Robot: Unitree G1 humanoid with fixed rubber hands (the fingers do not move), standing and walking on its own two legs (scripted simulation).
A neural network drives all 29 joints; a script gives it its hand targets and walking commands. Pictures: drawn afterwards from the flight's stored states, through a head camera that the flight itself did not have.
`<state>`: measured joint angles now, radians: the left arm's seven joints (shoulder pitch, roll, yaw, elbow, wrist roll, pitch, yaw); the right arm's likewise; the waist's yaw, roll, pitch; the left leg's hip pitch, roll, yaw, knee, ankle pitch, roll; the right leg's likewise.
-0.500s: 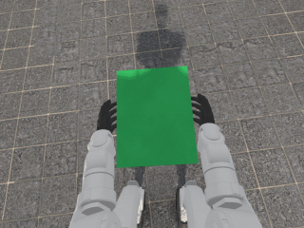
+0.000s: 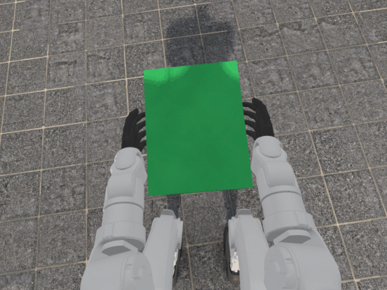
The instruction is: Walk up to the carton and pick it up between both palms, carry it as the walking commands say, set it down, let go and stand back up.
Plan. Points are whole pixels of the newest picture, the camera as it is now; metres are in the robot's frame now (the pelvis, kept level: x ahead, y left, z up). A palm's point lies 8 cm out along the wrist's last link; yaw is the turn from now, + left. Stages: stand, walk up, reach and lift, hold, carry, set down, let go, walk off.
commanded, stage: set down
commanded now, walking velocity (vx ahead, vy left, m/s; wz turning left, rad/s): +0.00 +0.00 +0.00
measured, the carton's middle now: (198, 140) +0.44 +0.03 -0.13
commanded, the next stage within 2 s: none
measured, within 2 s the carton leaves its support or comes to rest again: neither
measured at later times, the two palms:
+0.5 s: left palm (143, 146) +0.42 +0.17 -0.16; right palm (251, 139) +0.45 -0.10 -0.15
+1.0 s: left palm (152, 145) +0.45 +0.16 -0.25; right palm (245, 140) +0.47 -0.10 -0.25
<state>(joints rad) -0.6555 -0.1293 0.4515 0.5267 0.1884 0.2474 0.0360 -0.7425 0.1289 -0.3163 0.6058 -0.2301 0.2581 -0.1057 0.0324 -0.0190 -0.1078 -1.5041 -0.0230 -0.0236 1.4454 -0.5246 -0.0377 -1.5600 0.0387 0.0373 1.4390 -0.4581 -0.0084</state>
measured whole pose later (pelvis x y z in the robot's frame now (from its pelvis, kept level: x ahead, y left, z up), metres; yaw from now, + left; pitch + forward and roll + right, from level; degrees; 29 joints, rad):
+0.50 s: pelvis -0.03 +0.01 -0.08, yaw -1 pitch +38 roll +2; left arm -0.88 -0.05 0.49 0.59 0.16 0.28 0.04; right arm -0.99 0.07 -0.34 0.70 -0.21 0.29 -0.15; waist 0.05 -0.02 -0.05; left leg -1.81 -0.06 -0.04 1.72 -0.57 -0.06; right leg -1.88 0.08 0.06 1.70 -0.47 0.01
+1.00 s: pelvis -0.03 +0.01 -0.15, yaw -1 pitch +41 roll +2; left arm -1.05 0.00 0.49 0.63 0.14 0.30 0.06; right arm -1.15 0.01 -0.35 0.72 -0.18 0.29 -0.15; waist 0.04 -0.02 0.04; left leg -2.06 -0.07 -0.04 1.93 -0.59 -0.06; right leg -2.13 0.09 0.06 1.89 -0.48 0.03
